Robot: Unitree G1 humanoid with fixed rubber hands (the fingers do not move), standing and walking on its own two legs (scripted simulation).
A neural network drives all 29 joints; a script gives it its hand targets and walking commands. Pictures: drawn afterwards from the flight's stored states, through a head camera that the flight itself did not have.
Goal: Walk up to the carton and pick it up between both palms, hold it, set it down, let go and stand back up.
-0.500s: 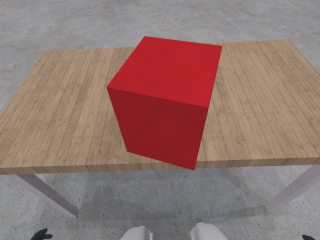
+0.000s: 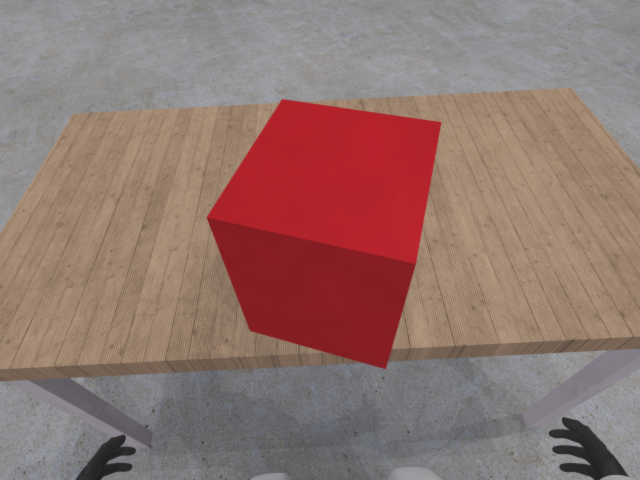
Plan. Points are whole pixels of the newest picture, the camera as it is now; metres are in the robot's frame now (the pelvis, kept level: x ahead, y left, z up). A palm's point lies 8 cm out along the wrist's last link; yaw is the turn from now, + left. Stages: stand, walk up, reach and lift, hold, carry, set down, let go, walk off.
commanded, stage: walk up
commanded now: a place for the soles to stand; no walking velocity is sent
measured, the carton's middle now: (335, 237) +0.39 +0.01 +0.07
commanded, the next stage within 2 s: reach and lift in 0.96 s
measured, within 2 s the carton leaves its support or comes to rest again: neither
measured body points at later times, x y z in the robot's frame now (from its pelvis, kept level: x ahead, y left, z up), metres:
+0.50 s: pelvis +0.01 -0.01 +0.02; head +0.02 -0.01 +0.47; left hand +0.15 +0.30 -0.09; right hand +0.11 -0.33 -0.10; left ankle +0.00 +0.10 -0.71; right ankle +0.02 -0.14 -0.71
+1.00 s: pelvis +0.02 -0.01 +0.03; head +0.03 -0.01 +0.47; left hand +0.15 +0.29 -0.09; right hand +0.14 -0.32 -0.09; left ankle +0.00 +0.10 -0.71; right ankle +0.02 -0.14 -0.71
